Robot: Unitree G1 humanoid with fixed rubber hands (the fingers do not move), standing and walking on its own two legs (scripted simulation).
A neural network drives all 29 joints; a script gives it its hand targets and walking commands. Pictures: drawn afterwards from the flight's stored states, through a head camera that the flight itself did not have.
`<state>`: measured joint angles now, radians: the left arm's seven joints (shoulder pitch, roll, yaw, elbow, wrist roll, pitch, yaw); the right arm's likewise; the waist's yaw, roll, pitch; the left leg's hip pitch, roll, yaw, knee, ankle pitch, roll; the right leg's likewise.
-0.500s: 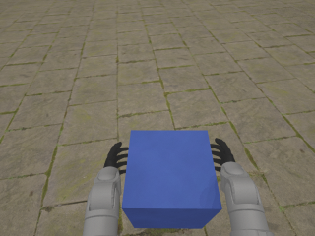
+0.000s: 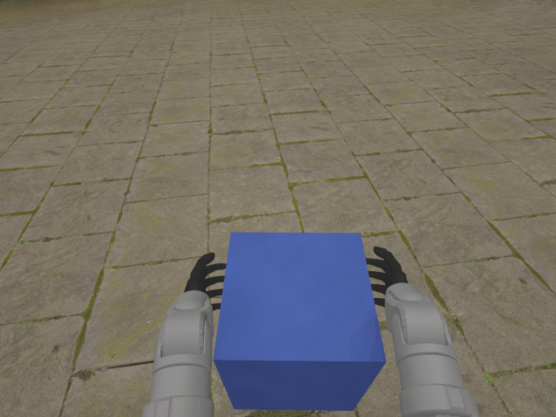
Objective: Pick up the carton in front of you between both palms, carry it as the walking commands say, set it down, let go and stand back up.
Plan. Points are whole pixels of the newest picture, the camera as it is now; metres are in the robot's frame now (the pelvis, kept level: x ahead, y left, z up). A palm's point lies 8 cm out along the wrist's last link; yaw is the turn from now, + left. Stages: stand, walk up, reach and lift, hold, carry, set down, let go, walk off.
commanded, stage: hold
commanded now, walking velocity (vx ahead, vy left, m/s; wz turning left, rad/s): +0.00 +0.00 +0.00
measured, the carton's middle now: (294, 325) +0.29 +0.00 -0.04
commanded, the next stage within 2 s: set down in 0.30 s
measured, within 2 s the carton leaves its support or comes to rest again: neither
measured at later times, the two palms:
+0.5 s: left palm (206, 279) +0.32 +0.14 +0.05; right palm (397, 282) +0.31 -0.16 +0.05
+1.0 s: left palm (216, 319) +0.37 +0.16 -0.15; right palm (361, 323) +0.35 -0.14 -0.14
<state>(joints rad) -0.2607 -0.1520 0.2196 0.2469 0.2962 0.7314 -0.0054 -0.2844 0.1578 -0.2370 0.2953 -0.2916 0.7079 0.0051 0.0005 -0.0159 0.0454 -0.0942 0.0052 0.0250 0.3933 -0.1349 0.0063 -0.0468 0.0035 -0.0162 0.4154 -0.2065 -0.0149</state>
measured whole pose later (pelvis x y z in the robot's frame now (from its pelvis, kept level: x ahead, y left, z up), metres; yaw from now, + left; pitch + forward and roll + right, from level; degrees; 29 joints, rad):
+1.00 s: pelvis -0.01 +0.01 -0.07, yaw -3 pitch +27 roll -1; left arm -0.54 -0.05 0.35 0.56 0.23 0.12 -0.04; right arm -0.49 0.23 -0.39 0.48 -0.22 0.11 -0.11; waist 0.02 -0.03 -0.04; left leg -1.11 -0.01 -0.02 0.94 -0.29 0.01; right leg -1.07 0.04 0.02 0.94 -0.34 0.00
